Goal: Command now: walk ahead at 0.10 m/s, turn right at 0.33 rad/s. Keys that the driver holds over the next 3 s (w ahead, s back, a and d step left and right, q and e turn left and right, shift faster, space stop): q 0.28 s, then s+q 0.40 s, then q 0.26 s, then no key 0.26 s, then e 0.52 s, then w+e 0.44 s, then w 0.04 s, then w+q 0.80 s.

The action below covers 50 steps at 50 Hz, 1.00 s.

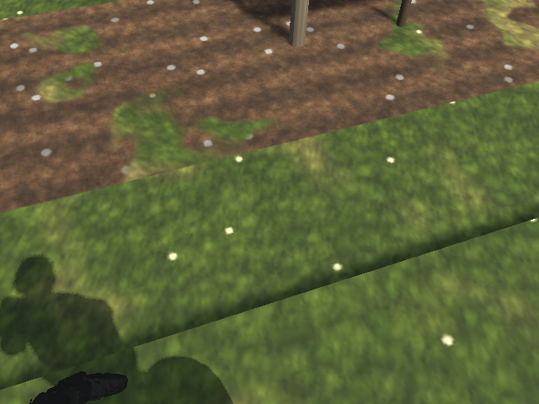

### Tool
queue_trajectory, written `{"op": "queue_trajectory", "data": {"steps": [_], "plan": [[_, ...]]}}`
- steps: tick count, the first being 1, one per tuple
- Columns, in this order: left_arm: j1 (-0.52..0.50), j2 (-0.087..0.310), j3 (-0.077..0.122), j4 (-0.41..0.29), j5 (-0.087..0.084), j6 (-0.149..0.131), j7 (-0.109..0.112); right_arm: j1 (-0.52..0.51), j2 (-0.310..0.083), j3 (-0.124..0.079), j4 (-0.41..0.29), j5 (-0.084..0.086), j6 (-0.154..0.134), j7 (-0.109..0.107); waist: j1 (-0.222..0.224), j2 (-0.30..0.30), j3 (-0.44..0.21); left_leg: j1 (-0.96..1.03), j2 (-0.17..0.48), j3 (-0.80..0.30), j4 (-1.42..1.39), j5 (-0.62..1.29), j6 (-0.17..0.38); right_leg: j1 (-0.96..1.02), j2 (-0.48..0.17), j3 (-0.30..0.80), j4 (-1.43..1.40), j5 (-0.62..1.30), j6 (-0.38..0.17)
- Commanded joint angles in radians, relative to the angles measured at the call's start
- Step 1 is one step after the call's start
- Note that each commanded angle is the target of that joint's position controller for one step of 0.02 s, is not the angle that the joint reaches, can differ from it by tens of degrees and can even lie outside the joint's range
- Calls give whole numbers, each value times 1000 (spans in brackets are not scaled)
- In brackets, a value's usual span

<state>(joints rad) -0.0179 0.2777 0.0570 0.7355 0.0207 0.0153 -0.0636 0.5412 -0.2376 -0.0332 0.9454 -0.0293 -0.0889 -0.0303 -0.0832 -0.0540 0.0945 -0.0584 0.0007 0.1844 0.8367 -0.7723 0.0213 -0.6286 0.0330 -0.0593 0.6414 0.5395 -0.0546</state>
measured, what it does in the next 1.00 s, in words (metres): goes down, turning left: right foot 0.19 m lower, then left foot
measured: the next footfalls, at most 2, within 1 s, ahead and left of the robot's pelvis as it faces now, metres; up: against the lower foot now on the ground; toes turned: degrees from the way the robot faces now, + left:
right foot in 0.10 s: +0.20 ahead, -0.04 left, -0.19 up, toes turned -5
left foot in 0.46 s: +0.23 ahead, +0.14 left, -0.19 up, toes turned +9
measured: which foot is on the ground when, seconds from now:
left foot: down 0.00-0.08, up 0.10-0.44, down 0.46-0.98, up 1.00-1.00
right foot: up 0.00-0.08, down 0.10-0.48, up 0.50-0.98, down 1.00-1.00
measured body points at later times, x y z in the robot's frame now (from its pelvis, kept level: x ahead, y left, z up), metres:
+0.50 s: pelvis +0.14 +0.05 -0.14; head +0.15 +0.07 +0.31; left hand +0.18 +0.32 -0.29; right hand +0.30 -0.19 -0.25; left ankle +0.19 +0.13 -0.86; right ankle +0.16 -0.04 -0.85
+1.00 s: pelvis +0.06 +0.02 -0.12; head +0.08 +0.02 +0.33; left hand +0.06 +0.31 -0.24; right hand +0.28 -0.19 -0.23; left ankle +0.18 +0.14 -0.85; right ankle +0.10 -0.06 -0.86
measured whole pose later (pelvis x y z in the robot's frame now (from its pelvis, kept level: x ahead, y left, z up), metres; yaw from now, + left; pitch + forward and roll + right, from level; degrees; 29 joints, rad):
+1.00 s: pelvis +0.06 +0.02 -0.12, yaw +24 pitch +2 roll -1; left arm 0.25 0.27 0.03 0.71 0.01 0.06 0.03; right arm 0.24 -0.27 -0.09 0.66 -0.02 0.09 0.00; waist -0.03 0.03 0.00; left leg -0.48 -0.16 -0.19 0.43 -0.17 0.00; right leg -0.27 0.10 0.00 0.51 -0.41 -0.07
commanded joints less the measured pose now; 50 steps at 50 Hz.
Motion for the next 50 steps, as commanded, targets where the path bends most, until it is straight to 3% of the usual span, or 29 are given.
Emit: {"op": "queue_trajectory", "data": {"steps": [1,2,3,4,5,6,7,8,9,10,11,12,15,16,18,21,23,24,25,26,28,30,33,39,43,46,48,49,50], "plan": [[34,-5,-19,38,6,-14,23,15,-69,-4,-31,-25,25,-19,23,51,16,-167,94,-103,85,459,50,299,19,-14,-194,40,18],[134,-2,-21,89,17,-19,38,47,-65,-1,-15,-38,42,-27,37,59,-6,-98,67,-113,216,534,65,346,1,10,-313,40,10],[259,12,-17,147,31,-24,55,47,-83,-6,2,-26,60,-35,92,79,-25,-78,41,-120,387,627,75,445,-37,26,-465,91,-3],[397,31,-5,202,53,-28,63,39,-97,-12,-1,11,75,-31,157,30,-73,-212,-2,-91,633,489,71,692,-110,43,-599,261,-27],[513,133,19,244,53,-38,59,70,-67,-16,-1,40,86,-21,169,-110,-156,-520,-103,-74,1024,-218,58,1014,-268,145,-339,796,-91],[567,171,16,224,18,-50,52,200,-3,2,-18,89,92,-39,141,-61,-347,-802,-121,-290,1177,-305,42,1338,-542,264,86,1221,-196],[527,150,19,203,-30,-38,49,195,-47,9,-16,69,91,-50,154,3,-450,-833,-46,-336,1154,-173,56,1272,-578,293,31,1064,-239],[384,91,1,160,-41,-41,64,102,-98,2,-32,30,99,-47,122,105,-383,-834,-2,-313,993,51,47,1069,-530,268,-95,417,-309],[272,83,1,135,-24,-54,92,0,-101,-3,-57,-12,108,-48,98,54,-344,-818,27,-295,935,187,21,892,-557,364,-201,8,-360],[217,31,-15,115,-23,-59,108,-44,-148,-24,-59,-40,118,-34,64,116,-275,-743,37,-259,874,253,-6,695,-533,324,-256,-10,-355],[219,31,-25,126,-15,-61,110,-124,-134,-30,-84,-17,129,-12,48,145,-149,-568,49,-264,594,402,-45,402,-446,192,-345,-16,-312],[234,37,-23,143,2,-61,109,-130,-79,-22,-88,-6,137,4,29,98,-115,-462,37,-243,489,472,-54,290,-366,114,-338,-6,-282],[227,28,-20,145,0,-61,101,-123,12,3,-99,7,124,24,8,-69,-151,-361,39,-197,162,601,-45,298,-258,-9,-272,27,-201],[232,30,-16,136,-5,-59,93,-144,5,1,-112,16,119,31,18,-108,-170,-333,27,-181,99,630,-31,318,-253,-25,-256,31,-187],[249,46,-5,122,-6,-42,86,-197,-19,-7,-142,12,126,39,37,-104,-192,-296,5,-143,38,603,-14,327,-269,-26,-219,-130,-172],[258,67,12,89,-2,4,91,-274,-30,-15,-203,-3,146,55,56,-74,-138,-274,-3,-128,-67,509,17,283,-320,21,-178,-437,-150],[267,82,24,73,2,24,98,-267,-44,-21,-223,-2,135,61,46,8,-115,-178,12,-175,-244,585,46,240,-306,17,-80,-573,-87],[335,68,25,61,9,36,94,-262,-129,-39,-243,-5,119,53,72,241,-139,-120,164,-401,-385,886,90,189,-195,-81,165,-817,-14],[270,21,11,-23,-15,50,92,-193,-253,-69,-259,-2,128,47,10,435,-187,-48,444,-781,-472,1361,305,-26,35,-95,480,-1285,40],[203,34,8,-30,6,64,91,-137,-245,-71,-242,17,138,36,-13,257,-232,-53,410,-769,-498,1212,351,-47,15,73,612,-1260,45],[180,19,7,-34,2,67,97,-299,-173,-49,-264,5,159,12,67,147,-129,-153,277,-602,-474,946,289,-105,0,112,674,-1071,49],[214,43,12,-25,24,73,99,-375,-138,-41,-297,15,166,7,90,148,-155,-183,191,-517,-459,928,234,-79,16,89,721,-957,63],[208,29,8,-56,24,84,91,-342,-162,-51,-304,17,156,17,76,124,-204,-147,170,-531,-462,889,197,-92,39,93,776,-913,76],[150,40,-2,-117,23,88,87,-325,-182,-65,-341,9,162,11,35,214,-193,-133,121,-644,-580,309,141,-92,40,93,512,-886,100],[186,46,-5,-118,12,67,81,-309,-208,-80,-352,0,166,14,34,253,-192,-198,119,-708,-643,145,108,67,67,82,280,-935,70],[309,54,-2,-79,-4,53,82,-354,-209,-87,-367,-3,169,32,81,297,-193,-347,81,-685,-718,132,55,336,125,32,69,-984,10],[534,87,8,-15,0,44,97,-430,-197,-92,-394,1,164,35,175,350,-189,-476,7,-611,-788,160,-51,607,149,-40,-169,-965,-35],[650,114,19,27,-7,33,112,-433,-173,-89,-391,6,157,28,231,209,-179,-595,-66,-541,-631,103,-91,774,91,-15,-308,-950,-33],[523,148,21,-3,-35,28,125,-297,-72,-71,-345,17,155,16,149,-161,-173,-696,-163,-391,-142,65,-43,740,-165,280,-343,-1221,-17]]}}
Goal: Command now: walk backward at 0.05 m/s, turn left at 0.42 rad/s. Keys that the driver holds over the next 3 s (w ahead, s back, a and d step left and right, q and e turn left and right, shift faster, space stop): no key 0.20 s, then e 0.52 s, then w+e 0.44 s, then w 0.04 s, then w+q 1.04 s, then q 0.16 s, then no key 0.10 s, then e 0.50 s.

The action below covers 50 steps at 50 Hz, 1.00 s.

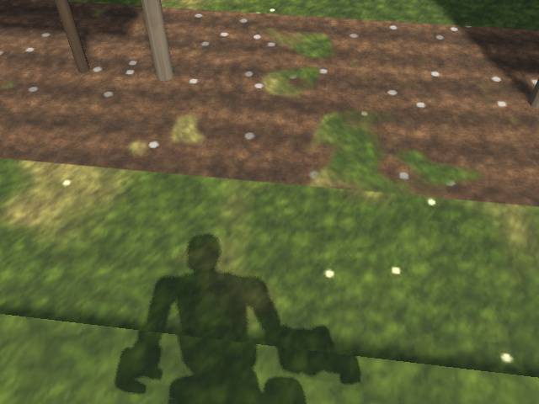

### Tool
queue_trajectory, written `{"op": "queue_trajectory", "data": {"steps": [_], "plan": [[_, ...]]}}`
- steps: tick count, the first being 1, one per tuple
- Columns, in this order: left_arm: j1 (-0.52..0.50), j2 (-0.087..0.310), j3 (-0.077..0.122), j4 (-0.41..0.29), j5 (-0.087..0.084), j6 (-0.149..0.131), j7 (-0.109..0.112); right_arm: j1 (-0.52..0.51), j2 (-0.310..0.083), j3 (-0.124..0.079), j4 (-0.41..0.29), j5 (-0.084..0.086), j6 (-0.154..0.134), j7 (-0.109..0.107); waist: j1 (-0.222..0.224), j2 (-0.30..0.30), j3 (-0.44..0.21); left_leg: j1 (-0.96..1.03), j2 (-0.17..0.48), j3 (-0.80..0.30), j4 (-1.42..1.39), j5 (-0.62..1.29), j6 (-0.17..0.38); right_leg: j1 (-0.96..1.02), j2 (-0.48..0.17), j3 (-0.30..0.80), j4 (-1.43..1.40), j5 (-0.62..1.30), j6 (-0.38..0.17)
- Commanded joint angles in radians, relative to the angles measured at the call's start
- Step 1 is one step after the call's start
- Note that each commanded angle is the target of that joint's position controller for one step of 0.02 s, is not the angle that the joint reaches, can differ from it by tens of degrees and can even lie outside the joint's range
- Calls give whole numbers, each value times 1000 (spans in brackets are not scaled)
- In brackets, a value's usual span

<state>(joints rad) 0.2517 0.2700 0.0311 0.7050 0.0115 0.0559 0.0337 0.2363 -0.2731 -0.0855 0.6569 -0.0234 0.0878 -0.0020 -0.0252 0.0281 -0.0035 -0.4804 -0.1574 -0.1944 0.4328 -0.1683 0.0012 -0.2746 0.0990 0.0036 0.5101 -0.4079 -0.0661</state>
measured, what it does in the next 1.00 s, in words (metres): climbs, backwards, turning right: left foot 0.19 m higher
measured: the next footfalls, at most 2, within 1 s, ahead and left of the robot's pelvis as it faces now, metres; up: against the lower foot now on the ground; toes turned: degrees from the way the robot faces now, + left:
left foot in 0.56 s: -0.19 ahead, +0.15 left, +0.19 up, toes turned -5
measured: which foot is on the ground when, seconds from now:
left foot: up 0.00-0.54, down 0.56-1.00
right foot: down 0.00-0.56, up 0.58-1.00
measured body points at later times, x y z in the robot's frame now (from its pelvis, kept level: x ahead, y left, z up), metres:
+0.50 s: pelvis -0.10 +0.04 +0.00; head -0.11 +0.03 +0.45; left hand -0.05 +0.32 -0.10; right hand +0.16 -0.15 -0.04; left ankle -0.18 +0.14 -0.44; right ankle +0.01 -0.08 -0.73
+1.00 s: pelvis -0.16 +0.07 +0.18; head -0.16 +0.11 +0.63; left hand +0.01 +0.33 +0.04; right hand -0.19 -0.22 +0.09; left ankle -0.23 +0.15 -0.54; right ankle -0.18 -0.10 -0.44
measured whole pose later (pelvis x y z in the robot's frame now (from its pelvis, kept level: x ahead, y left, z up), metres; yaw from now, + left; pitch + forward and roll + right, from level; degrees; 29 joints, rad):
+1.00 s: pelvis -0.16 +0.07 +0.18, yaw -17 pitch +0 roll -3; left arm 0.27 0.33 0.12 0.81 0.04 0.11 -0.03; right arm 0.39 -0.28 -0.03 0.75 -0.05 -0.06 -0.02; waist -0.02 -0.04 -0.05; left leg -0.11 0.05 0.21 0.57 -0.47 0.05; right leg -0.66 0.04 0.10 1.25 -0.07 0.01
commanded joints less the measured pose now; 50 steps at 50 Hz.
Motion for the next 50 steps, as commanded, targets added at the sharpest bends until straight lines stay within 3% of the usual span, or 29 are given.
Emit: {"op": "queue_trajectory", "data": {"steps": [1,2,3,4,6,9,11,12,19,20,21,24,26,27,28,29,30,31,32,33,34,35,36,39,41,43,47,48,50], "plan": [[142,195,34,-59,25,-15,28,-158,-56,-30,-131,-20,-34,-12,148,-314,32,-622,-155,85,615,-494,-58,235,-507,658,-358,-432,-137],[70,162,21,-54,37,-17,28,-243,-102,-36,-156,-48,-48,-21,96,-115,100,-628,-74,-29,766,-360,-52,100,-467,599,-366,-374,-186],[-12,142,12,-65,46,-27,27,-151,-92,-30,-135,-52,-50,-13,13,-106,65,-519,-90,-4,928,-272,-44,-9,-390,478,-312,-225,-168],[-41,115,7,-70,59,-38,21,-97,-66,-17,-115,-58,-48,-9,-10,-114,2,-489,-112,60,1216,-241,-43,-36,-311,356,-241,-86,-135],[-77,79,-12,-100,58,-53,18,-50,-33,6,-111,-58,-30,-9,-38,-137,-37,-474,-94,101,1552,-202,-55,-119,-233,233,-175,14,-118],[44,65,-21,-97,24,-53,19,-155,-26,36,-178,-44,1,-10,49,-121,1,-613,-79,116,1682,-202,-89,-40,-226,243,-144,44,-161],[182,94,-13,-74,24,-57,41,-252,-2,52,-230,-39,10,-16,122,-108,-6,-755,-85,89,1761,-243,-103,108,-269,309,-105,135,-183],[218,125,-4,-62,26,-68,37,-207,-13,43,-208,-50,2,-32,121,-110,-64,-706,-84,79,1831,-263,-88,173,-282,332,-93,290,-175],[153,151,18,-76,19,-80,38,-272,-23,69,-272,-20,35,-36,85,-136,-82,-580,40,174,1826,-282,-81,127,-316,400,-125,474,-245],[146,197,28,-90,31,-81,30,-230,11,80,-259,8,21,-36,97,-162,-121,-443,41,263,1858,-489,-43,86,-369,398,-226,741,-294],[143,221,45,-90,27,-80,32,-239,10,84,-279,11,10,-36,89,-181,-116,-401,74,231,1815,-562,-12,97,-378,406,-244,782,-294],[125,188,50,-82,28,-68,38,-256,33,100,-295,12,-2,-29,92,-147,-128,-238,102,240,1519,-632,53,78,-320,318,-276,741,-225],[28,192,62,-98,1,-51,24,-83,43,113,-267,12,2,-8,1,-221,-133,159,74,282,1181,-770,104,-141,-236,183,-414,618,-141],[25,199,71,-102,-11,-46,18,43,6,107,-235,4,-1,1,-24,-272,-125,330,21,322,1041,-867,124,-244,-218,171,-465,511,-120],[127,145,75,-56,-27,-18,19,183,-21,99,-191,33,4,-1,-53,-178,-23,341,-45,238,529,-1242,173,-290,-173,195,-344,19,-43],[-116,95,70,-189,-14,-19,1,360,-172,45,-122,35,-18,4,-223,376,164,507,272,-405,189,-1175,249,-954,-33,124,142,-476,35],[-392,121,81,-308,81,-83,-19,439,-172,32,-59,59,-44,-28,-320,441,238,592,549,-930,106,-391,311,-1422,13,445,375,-448,35],[-348,84,83,-247,67,-117,-12,365,-133,54,-16,50,-59,-41,-228,184,159,586,554,-840,150,101,268,-1374,78,556,494,-361,36],[-203,51,75,-221,36,-125,-7,218,-155,50,-35,-12,-71,-47,-65,213,72,428,546,-735,196,269,229,-1195,97,505,617,-273,44],[-122,70,80,-170,36,-107,-2,70,-116,56,-39,-36,-88,-40,46,159,42,233,486,-525,277,294,172,-997,92,412,784,-130,57],[-26,90,92,-103,37,-63,9,-64,-65,68,-51,-44,-94,-20,142,69,37,-27,424,-299,307,274,129,-757,111,305,950,19,74],[74,105,104,-58,17,-21,7,-177,-29,72,-71,-41,-80,-1,219,53,9,-202,365,-151,237,88,95,-559,102,222,1057,162,84],[104,117,110,-41,4,13,-4,-253,-13,74,-88,-25,-72,3,243,71,11,-298,332,-66,168,-102,90,-461,90,174,1128,269,93],[43,111,98,-36,-15,48,-41,-167,-80,51,-55,-8,-81,-15,178,-11,48,-181,321,19,22,-475,86,-484,44,112,1151,457,88],[-52,97,90,-47,0,38,-55,25,-142,30,9,-12,-103,-26,91,-47,78,50,332,56,-4,-467,66,-585,10,105,1010,484,82],[-64,104,99,-16,18,29,-62,165,-157,23,50,-21,-121,-24,26,8,56,321,333,93,-34,-356,38,-640,-11,110,851,483,81],[-146,124,108,2,18,35,-60,275,-138,18,93,-30,-155,-13,-59,129,95,565,389,111,-90,-258,80,-725,-43,121,675,406,92],[-106,114,100,26,33,40,-63,289,-111,26,100,-29,-147,-21,-70,164,93,553,413,103,-82,-27,100,-693,-38,69,744,322,83],[-103,116,100,30,34,39,-64,290,-118,25,108,-34,-147,-23,-63,155,88,588,443,153,-38,196,114,-697,-69,64,756,262,65]]}}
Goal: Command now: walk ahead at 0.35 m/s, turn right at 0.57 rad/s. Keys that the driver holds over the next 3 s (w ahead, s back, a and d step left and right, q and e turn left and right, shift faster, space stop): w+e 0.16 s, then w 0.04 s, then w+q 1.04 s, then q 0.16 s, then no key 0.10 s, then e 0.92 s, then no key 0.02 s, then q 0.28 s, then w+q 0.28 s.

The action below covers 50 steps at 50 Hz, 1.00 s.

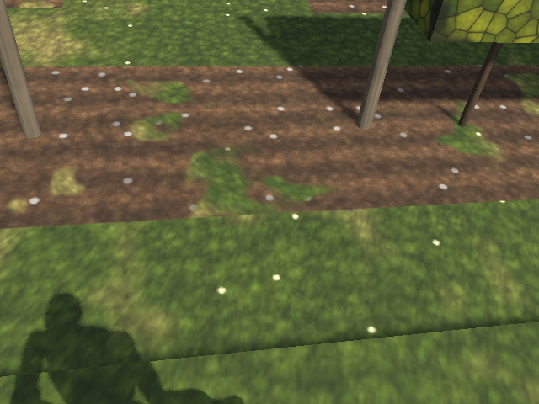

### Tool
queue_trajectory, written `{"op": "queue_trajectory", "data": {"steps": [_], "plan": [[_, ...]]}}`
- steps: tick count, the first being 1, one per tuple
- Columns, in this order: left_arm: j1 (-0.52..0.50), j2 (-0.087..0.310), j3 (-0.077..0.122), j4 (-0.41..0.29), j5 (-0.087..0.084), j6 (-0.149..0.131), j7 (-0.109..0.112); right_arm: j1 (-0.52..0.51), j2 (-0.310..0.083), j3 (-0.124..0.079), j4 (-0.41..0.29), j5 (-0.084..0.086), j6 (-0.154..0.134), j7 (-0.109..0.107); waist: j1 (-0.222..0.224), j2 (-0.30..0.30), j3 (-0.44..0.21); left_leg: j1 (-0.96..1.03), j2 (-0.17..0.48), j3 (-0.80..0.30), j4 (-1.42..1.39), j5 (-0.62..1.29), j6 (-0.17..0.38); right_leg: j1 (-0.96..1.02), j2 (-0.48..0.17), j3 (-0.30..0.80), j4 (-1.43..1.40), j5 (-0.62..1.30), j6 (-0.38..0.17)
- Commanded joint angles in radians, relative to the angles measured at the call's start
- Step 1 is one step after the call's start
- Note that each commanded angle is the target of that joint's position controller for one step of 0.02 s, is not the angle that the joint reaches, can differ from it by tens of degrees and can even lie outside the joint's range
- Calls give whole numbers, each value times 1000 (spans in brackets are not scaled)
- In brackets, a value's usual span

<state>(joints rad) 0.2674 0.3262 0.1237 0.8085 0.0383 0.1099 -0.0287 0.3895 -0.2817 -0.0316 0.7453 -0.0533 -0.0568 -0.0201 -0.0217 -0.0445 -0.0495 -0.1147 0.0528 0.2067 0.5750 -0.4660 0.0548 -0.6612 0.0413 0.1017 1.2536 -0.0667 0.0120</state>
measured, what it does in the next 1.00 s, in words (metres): goes down: right foot 0.19 m lower, then left foot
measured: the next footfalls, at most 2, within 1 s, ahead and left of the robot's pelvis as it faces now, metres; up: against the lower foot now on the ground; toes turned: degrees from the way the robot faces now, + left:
right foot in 0.44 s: +0.29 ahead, -0.28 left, -0.19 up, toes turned -11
left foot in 0.98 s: +0.56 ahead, -0.13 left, -0.19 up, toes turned +13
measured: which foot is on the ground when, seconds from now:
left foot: down 0.00-0.44, up 0.46-0.96, down 0.98-1.00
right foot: up 0.00-0.42, down 0.44-0.98, up 1.00-1.00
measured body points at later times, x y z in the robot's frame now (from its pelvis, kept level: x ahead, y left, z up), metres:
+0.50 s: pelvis +0.21 -0.17 -0.17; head +0.23 -0.20 +0.28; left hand +0.41 +0.06 -0.27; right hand +0.06 -0.41 -0.32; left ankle -0.01 +0.06 -0.63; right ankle +0.26 -0.27 -0.91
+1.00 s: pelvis +0.45 -0.19 -0.21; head +0.47 -0.18 +0.24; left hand +0.34 +0.03 -0.36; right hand +0.68 -0.38 -0.31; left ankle +0.53 -0.14 -0.92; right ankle +0.28 -0.28 -0.86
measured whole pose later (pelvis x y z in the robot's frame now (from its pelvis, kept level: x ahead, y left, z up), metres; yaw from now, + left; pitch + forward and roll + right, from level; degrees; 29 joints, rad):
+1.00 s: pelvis +0.45 -0.19 -0.21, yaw +10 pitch +0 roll +0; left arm 0.47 0.18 0.02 0.99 0.03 -0.03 0.03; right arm 0.03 -0.19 -0.03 0.79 -0.02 -0.02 0.03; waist 0.02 -0.01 0.06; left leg -0.46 -0.08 0.13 0.68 -0.24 0.21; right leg -0.11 -0.08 -0.25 0.99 -0.50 -0.02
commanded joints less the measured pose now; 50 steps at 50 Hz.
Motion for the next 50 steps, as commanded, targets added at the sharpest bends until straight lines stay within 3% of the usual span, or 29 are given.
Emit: {"op": "queue_trajectory", "data": {"steps": [1,6,7,8,11,12,13,14,17,20,21,22,23,24,25,26,27,28,29,30,31,33,38,42,45,47,48,49,50], "plan": [[-129,61,7,-74,7,-18,-4,140,-112,-31,26,-5,-7,-5,-69,210,134,225,247,-234,-168,519,66,-307,-23,-36,10,-82,-22],[-176,51,0,-85,12,-26,-10,136,-134,-38,61,-5,-26,-1,-64,172,160,195,314,-209,-129,518,106,-295,-64,-69,-16,-70,-63],[-236,40,0,-104,26,-29,-4,170,-129,-42,83,5,-44,0,-78,139,191,288,364,-250,-117,451,92,-409,-100,51,-37,6,-68],[-247,36,-2,-107,25,-34,1,178,-122,-42,96,5,-53,3,-82,132,191,321,385,-253,-123,423,83,-446,-104,62,-65,12,-73],[-354,15,-7,-126,12,-64,8,233,-108,-36,146,-9,-84,14,-112,118,248,289,373,-258,-112,233,96,-488,-90,47,-203,129,-84],[-361,17,-8,-128,3,-74,1,194,-98,-33,160,-5,-92,5,-71,95,275,214,385,-243,-107,212,79,-439,-111,106,-297,246,-81],[-357,11,-14,-126,-5,-75,-7,160,-117,-36,151,-15,-94,7,-66,73,279,118,352,-184,-109,155,65,-335,-90,26,-373,316,-80],[-370,-12,-26,-120,-15,-75,-24,114,-108,-29,155,-7,-85,5,-53,64,276,3,316,-132,-103,114,56,-176,-101,-6,-481,423,-84],[-295,-18,-41,-51,-34,-69,-53,45,-117,-27,160,17,-63,3,-25,68,246,-205,250,-35,-48,51,27,243,-121,-122,-625,578,-80],[-73,22,-40,77,-15,-72,-10,131,-108,-30,209,-3,-7,-15,20,48,113,-8,185,-64,350,208,9,435,-166,-153,-772,613,-75],[71,56,-30,140,1,-79,6,142,-116,-37,225,2,9,-22,77,56,34,-35,145,-85,587,307,12,631,-144,-162,-809,586,-66],[217,106,-13,195,22,-95,12,112,-125,-52,226,20,27,-26,187,-53,-8,-167,65,-83,983,92,1,833,-158,-127,-938,628,-75],[262,180,-8,224,33,-116,7,107,-70,-58,231,53,33,-25,196,-184,5,-402,-65,-173,1395,-473,-5,942,-227,-61,-821,696,-74],[263,200,-36,205,19,-149,-6,316,20,-44,216,79,8,-25,29,-286,-115,-634,-73,-383,1441,-470,14,1121,-373,-11,-459,1367,-32],[274,143,-37,185,-8,-147,-9,303,-16,-46,234,59,3,-27,78,-207,-152,-726,-37,-377,1295,-280,40,1083,-401,46,-530,1068,-7],[220,108,-43,185,-11,-149,-2,282,-8,-47,250,38,13,-31,42,-160,-103,-740,-33,-340,1299,-137,24,930,-406,83,-622,763,-20],[54,71,-57,124,-21,-155,4,238,-9,-45,227,32,23,-25,-13,-111,-111,-656,-5,-275,1129,78,17,744,-418,118,-775,255,-33],[24,93,-49,111,-21,-175,16,167,24,-39,188,7,41,-24,-29,-253,-115,-668,29,-269,1159,154,20,632,-520,249,-826,82,-104],[29,42,-61,113,-21,-192,17,71,-11,-41,160,-14,59,-18,-9,-199,-48,-665,61,-273,1143,162,22,504,-523,316,-878,-52,-121],[1,-1,-77,125,-9,-203,17,-34,3,-40,133,15,69,6,-39,-77,104,-602,70,-298,924,289,-4,276,-440,179,-946,-124,-124],[8,16,-70,126,2,-208,24,-61,16,-40,128,23,73,26,-38,-83,127,-589,60,-286,861,330,-14,260,-406,151,-982,-194,-127],[94,-28,-81,151,-1,-218,40,-92,33,-32,118,10,66,36,-28,-80,133,-668,53,-312,812,359,-15,338,-410,109,-938,24,-164],[183,-80,-97,168,-16,-208,54,-261,60,-11,55,16,44,55,-17,-17,161,-679,7,-234,528,476,44,452,-334,-128,-933,220,-109],[280,-43,-92,190,-17,-182,73,-440,84,11,-16,29,43,79,46,-2,198,-605,-16,-88,255,411,87,575,-323,-238,-970,356,-106],[289,13,-79,191,-10,-169,83,-387,66,3,-9,39,43,71,15,-19,122,-431,-104,-26,153,250,128,699,-323,-322,-812,770,-105],[254,51,-65,174,-3,-158,78,-192,16,-21,54,37,41,59,-69,-47,-1,-196,-161,-37,98,185,174,692,-329,-349,-524,821,-117],[219,56,-61,155,-16,-155,67,-58,-28,-44,97,26,35,47,-137,-17,-66,30,-154,-102,-22,232,209,557,-306,-369,-286,642,-94],[213,-33,-73,116,-11,-156,56,-19,-127,-73,108,22,35,32,-112,136,-127,241,100,-464,-66,187,284,281,-199,-357,57,-148,-63],[146,-34,-71,10,-23,-162,35,11,-206,-87,93,38,47,34,-94,237,-210,468,302,-1024,-249,137,446,-90,0,-162,286,-501,-21]]}}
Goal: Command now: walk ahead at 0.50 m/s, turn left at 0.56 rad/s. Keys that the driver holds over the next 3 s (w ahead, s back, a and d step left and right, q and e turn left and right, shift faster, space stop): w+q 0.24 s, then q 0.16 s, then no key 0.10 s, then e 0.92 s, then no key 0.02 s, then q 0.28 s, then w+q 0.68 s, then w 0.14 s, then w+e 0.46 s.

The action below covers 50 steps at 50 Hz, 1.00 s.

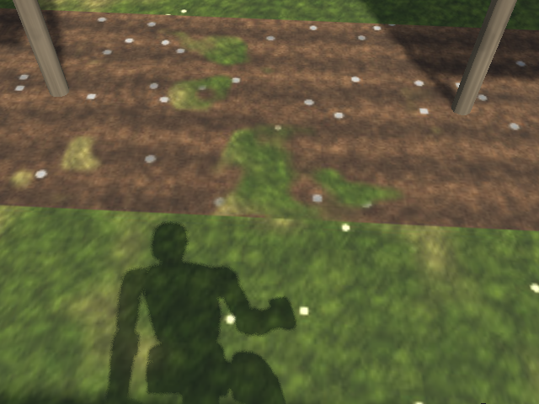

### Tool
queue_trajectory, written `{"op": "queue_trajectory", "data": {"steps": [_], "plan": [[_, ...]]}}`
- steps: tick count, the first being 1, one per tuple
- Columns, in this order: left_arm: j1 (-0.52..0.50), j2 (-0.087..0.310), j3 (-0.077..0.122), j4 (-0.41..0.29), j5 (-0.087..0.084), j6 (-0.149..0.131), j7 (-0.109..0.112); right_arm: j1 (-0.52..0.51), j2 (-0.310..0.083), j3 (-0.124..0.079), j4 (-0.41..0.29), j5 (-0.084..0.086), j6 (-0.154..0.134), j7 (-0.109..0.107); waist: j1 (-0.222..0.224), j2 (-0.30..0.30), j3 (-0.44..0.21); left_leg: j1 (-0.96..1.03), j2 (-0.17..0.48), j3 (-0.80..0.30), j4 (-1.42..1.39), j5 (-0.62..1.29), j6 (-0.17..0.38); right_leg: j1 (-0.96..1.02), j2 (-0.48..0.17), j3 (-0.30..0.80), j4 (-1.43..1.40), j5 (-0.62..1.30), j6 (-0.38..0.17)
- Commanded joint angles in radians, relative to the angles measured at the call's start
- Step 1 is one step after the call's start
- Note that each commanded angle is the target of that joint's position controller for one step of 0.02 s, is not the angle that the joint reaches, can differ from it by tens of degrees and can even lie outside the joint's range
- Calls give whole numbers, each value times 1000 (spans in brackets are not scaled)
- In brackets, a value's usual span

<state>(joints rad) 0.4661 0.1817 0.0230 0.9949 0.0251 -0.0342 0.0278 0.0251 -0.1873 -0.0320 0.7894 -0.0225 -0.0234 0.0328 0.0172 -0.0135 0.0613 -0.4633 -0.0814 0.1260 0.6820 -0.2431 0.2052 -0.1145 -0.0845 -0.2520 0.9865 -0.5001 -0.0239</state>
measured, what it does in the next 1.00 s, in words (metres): walks ahead: right foot, then left foot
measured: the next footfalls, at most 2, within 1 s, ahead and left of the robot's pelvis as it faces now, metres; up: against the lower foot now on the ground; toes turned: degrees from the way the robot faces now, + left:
right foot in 0.44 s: +0.30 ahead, -0.08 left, +0.00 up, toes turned +18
left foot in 0.86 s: +0.24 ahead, +0.11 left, +0.00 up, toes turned +9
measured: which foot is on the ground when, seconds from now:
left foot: down 0.00-0.46, up 0.48-0.84, down 0.86-1.00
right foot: up 0.00-0.42, down 0.44-0.86, up 0.88-1.00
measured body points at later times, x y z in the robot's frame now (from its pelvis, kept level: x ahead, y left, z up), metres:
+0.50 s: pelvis +0.21 -0.01 +0.01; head +0.23 -0.01 +0.46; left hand +0.29 +0.26 -0.09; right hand +0.35 -0.28 -0.11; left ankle +0.09 +0.05 -0.66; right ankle +0.26 -0.09 -0.71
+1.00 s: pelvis +0.21 +0.02 +0.04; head +0.22 +0.05 +0.48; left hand +0.26 +0.31 -0.10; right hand +0.39 -0.21 -0.06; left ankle +0.20 +0.10 -0.71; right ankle +0.20 -0.10 -0.63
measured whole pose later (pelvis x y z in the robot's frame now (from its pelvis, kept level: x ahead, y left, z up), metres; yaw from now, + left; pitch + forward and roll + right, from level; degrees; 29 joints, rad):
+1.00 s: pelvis +0.21 +0.02 +0.04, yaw +8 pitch +0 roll -1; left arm 0.27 0.32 0.06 0.74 0.01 0.09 -0.01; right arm 0.17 -0.20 -0.02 0.74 -0.01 0.02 -0.02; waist 0.02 -0.06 0.04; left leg -0.20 -0.03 0.04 0.45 -0.24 0.06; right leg -0.46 0.07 0.06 1.09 -0.47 0.00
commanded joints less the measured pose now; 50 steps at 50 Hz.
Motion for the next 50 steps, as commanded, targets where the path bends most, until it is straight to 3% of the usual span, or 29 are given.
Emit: {"op": "queue_trajectory", "data": {"steps": [1,3,5,7,11,13,15,17,18,20,21,22,23,24,25,26,27,29,31,33,36,40,42,43,44,45,46,47,50], "plan": [[-210,165,39,-219,-3,-34,-23,387,-274,-83,65,14,27,-38,-174,72,-183,768,438,-872,-436,-128,262,-808,70,289,521,21,9],[-169,158,43,-203,-16,-46,-15,283,-184,-59,76,12,20,-46,-43,-46,-16,445,355,-610,-428,126,156,-672,-6,286,332,152,8],[-103,113,33,-184,10,-1,-13,217,-147,-47,60,17,-8,-45,34,-3,-30,265,248,-459,-434,272,100,-487,-25,291,214,172,28],[-130,119,37,-195,19,28,-18,244,-168,-51,61,24,-29,-39,43,10,-50,226,194,-399,-436,397,91,-449,-4,268,155,221,41],[-336,125,34,-269,15,30,-23,329,-212,-62,67,38,-27,-40,-7,51,-27,194,139,-375,-448,388,29,-438,33,256,-118,428,62],[-356,105,21,-279,21,33,-23,346,-217,-65,63,33,-24,-39,-18,87,-56,190,125,-356,-394,581,-2,-374,71,237,-129,508,52],[-295,136,27,-250,17,25,-21,343,-218,-64,40,5,-21,-45,-18,128,-125,252,153,-373,-302,777,-17,-354,87,243,23,579,24],[-329,177,30,-269,27,11,-24,354,-214,-61,18,2,-6,-56,-30,88,-108,328,180,-424,-225,856,7,-443,83,269,49,482,9],[-398,156,17,-304,16,3,-26,353,-216,-61,7,15,3,-58,-46,79,-58,306,148,-418,-230,856,6,-437,114,241,-73,366,20],[-290,136,3,-289,8,-7,-21,280,-215,-61,-28,9,20,-62,-1,131,-56,251,102,-425,-134,949,-21,-250,163,226,-236,300,11],[-168,169,13,-262,10,-13,-20,243,-218,-64,-45,12,18,-59,53,134,-97,260,90,-433,-18,976,-37,-154,157,243,-330,314,-1],[-83,200,18,-259,9,-30,-11,248,-214,-65,-49,34,13,-60,98,83,-118,268,76,-449,130,772,-58,-61,76,342,-606,406,-28],[-74,280,30,-277,2,-39,-2,378,-101,-45,-75,48,10,-63,3,-206,-246,111,-31,-326,413,-63,-121,219,-254,583,-493,1116,-121],[-102,231,12,-317,-25,-17,-3,528,-130,-54,-28,13,13,-73,-55,-159,-288,-44,-89,-311,568,-459,-127,308,-352,740,-390,1517,-200],[-107,233,19,-328,-22,-10,-5,480,-192,-69,-16,8,20,-77,-22,-146,-251,-125,-92,-316,667,-401,-150,216,-350,772,-465,1483,-295],[-165,212,21,-344,-9,-17,-6,354,-225,-68,-49,7,25,-71,-7,-133,-194,-183,-57,-273,708,-303,-167,123,-319,764,-558,1128,-347],[-154,138,-9,-326,-12,-20,-16,258,-233,-78,-41,-1,30,-66,9,4,-73,-135,-43,-328,636,-240,-168,10,-226,618,-558,1284,-294],[-136,151,-9,-291,-6,-29,-23,318,-153,-56,-13,15,60,-58,-39,-71,-83,-56,-25,-334,527,-172,-192,-32,-162,503,-587,1218,-246],[-164,128,-22,-284,-13,-31,-20,297,-127,-44,-8,11,77,-52,-63,-103,-114,15,-5,-275,351,-141,-217,-36,-99,439,-601,1221,-215],[-173,153,-20,-275,-17,-21,-16,207,-99,-23,-31,9,83,-47,-53,-111,-137,86,25,-181,154,-131,-236,-23,-56,407,-591,1267,-188],[-117,238,15,-267,-15,3,-25,151,-112,-17,-52,28,94,-58,-17,-159,-158,132,8,-143,71,-127,-226,-6,-54,449,-577,1180,-187],[-155,238,36,-301,-10,49,-39,122,-123,-10,-89,24,88,-58,-25,-160,-122,180,29,-147,-23,-152,-191,-76,-74,575,-601,744,-196],[-185,229,44,-320,-24,71,-37,196,-107,-9,-75,14,67,-57,-68,-129,-107,312,43,-155,-235,-22,-170,-143,-46,606,-544,611,-147],[-175,192,38,-332,-36,77,-33,222,-142,-17,-70,-4,53,-61,-64,-28,-110,413,144,-238,-306,165,-140,-227,6,568,-442,438,-97],[-91,117,27,-343,-40,82,-24,217,-210,-26,-85,-4,44,-63,-15,224,-130,516,377,-447,-335,638,-76,-349,148,413,-211,-14,-38],[-73,178,41,-335,-17,104,-15,199,-268,-47,-96,14,40,-53,-23,309,-116,328,468,-498,-371,694,59,-358,197,297,7,-174,-10],[-103,227,58,-318,-5,114,-16,166,-189,-30,-104,29,34,-48,-4,161,-69,297,461,-484,-380,694,83,-374,146,357,100,-127,2],[-106,225,65,-299,-12,117,-24,105,-149,-21,-118,24,30,-48,24,103,-59,256,402,-385,-378,673,63,-347,134,347,169,-40,14],[-121,226,74,-290,-17,128,-44,78,-142,-22,-129,2,28,-67,28,127,-94,282,318,-235,-366,652,23,-351,136,300,269,73,52]]}}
